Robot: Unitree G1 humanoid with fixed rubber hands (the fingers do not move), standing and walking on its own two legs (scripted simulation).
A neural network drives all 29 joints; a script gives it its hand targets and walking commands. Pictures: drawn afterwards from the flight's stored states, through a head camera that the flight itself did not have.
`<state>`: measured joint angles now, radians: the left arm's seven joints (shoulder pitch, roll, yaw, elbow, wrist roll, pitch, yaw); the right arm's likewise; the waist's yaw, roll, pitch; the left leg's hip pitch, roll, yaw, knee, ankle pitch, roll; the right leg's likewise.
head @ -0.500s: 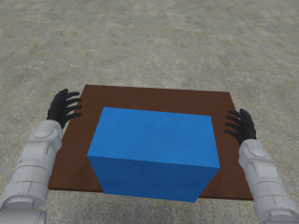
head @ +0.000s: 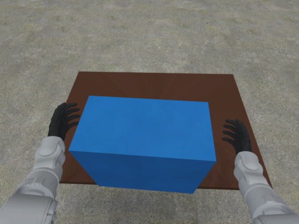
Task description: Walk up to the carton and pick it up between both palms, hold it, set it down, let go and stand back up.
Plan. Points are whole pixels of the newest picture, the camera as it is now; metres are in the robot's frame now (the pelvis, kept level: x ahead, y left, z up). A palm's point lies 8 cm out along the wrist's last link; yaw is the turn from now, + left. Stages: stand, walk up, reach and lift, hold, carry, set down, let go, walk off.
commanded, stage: reach and lift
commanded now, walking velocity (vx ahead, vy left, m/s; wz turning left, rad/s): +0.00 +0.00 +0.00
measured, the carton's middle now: (146, 149) +0.36 +0.02 -0.03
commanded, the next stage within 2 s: none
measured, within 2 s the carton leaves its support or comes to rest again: neither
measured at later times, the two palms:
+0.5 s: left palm (63, 133) +0.38 +0.24 +0.04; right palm (230, 146) +0.35 -0.22 -0.01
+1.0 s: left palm (71, 133) +0.39 +0.22 +0.02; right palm (225, 145) +0.35 -0.21 -0.01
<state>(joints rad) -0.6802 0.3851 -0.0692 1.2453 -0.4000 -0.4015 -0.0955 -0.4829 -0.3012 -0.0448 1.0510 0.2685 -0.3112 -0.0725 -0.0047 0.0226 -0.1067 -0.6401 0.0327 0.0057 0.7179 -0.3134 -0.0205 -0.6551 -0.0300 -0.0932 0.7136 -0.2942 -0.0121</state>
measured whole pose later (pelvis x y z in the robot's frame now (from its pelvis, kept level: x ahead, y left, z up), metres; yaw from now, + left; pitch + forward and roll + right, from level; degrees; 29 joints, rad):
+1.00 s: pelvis +0.00 +0.00 +0.00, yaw +0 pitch +14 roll +0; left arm -0.70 0.31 -0.07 1.28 -0.35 -0.42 -0.10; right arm -0.57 -0.20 0.01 1.17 0.29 -0.44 -0.13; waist -0.01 0.02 -0.12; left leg -0.66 0.03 0.01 0.76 -0.33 -0.02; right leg -0.68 -0.03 -0.09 0.75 -0.31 -0.01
